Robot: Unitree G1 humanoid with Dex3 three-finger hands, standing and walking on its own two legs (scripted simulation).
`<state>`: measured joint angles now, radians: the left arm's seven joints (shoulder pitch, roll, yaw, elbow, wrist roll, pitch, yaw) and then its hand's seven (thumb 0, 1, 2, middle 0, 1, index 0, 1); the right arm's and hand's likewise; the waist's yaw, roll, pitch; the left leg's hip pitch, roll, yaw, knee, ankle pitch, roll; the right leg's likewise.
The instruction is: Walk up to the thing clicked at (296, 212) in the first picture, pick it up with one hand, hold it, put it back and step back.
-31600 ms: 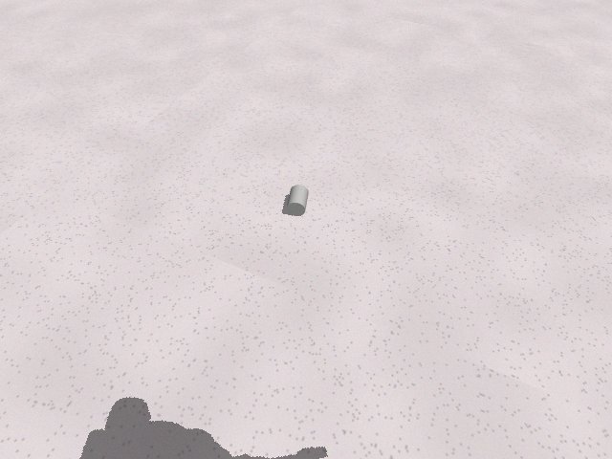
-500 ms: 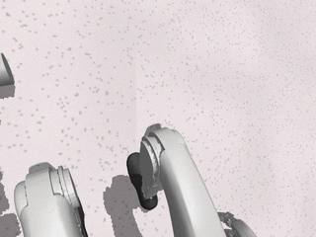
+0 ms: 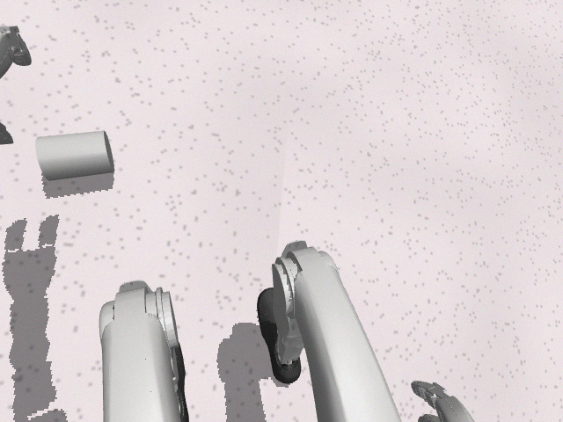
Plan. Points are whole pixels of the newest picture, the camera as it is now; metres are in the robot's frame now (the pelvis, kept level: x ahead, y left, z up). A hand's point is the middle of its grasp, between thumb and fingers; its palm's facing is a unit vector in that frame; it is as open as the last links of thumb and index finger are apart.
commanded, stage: go down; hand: left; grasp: from above
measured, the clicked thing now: (77, 155) +0.60 +0.23 -0.38
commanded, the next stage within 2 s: none
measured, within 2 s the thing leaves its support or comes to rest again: neither
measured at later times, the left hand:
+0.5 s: hand out of the picture +0.55 +0.26 +0.02, palm faces -0.45 -0.02 -0.89, open 12.2 cm
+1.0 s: hand out of the picture +0.55 +0.26 +0.06, palm faces -0.43 -0.02 -0.90, open 12.8 cm
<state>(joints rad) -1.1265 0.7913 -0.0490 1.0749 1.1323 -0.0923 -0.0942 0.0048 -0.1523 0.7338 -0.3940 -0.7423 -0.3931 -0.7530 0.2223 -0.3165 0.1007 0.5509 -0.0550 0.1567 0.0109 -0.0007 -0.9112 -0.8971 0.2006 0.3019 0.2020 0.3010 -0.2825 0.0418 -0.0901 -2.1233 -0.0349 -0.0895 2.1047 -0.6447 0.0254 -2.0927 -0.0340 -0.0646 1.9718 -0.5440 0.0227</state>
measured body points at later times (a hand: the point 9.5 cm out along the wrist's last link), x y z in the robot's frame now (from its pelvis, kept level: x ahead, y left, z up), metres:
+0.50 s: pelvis +0.01 +0.00 +0.07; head +0.22 +0.04 +0.47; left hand +0.57 +0.26 +0.07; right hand +0.03 -0.26 -0.04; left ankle +0.08 +0.11 -0.39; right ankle +0.13 -0.14 -0.39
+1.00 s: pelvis +0.02 +0.00 +0.12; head +0.22 +0.04 +0.52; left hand +0.56 +0.26 +0.11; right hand +0.05 -0.27 +0.00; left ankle +0.08 +0.11 -0.39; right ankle +0.13 -0.14 -0.39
